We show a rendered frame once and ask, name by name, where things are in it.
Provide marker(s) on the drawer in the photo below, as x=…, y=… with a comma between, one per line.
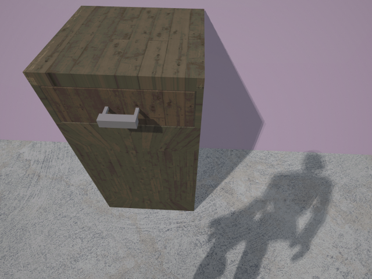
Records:
x=156, y=107

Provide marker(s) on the cabinet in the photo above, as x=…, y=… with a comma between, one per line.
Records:
x=151, y=167

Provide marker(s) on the handle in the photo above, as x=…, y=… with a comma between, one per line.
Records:
x=117, y=121

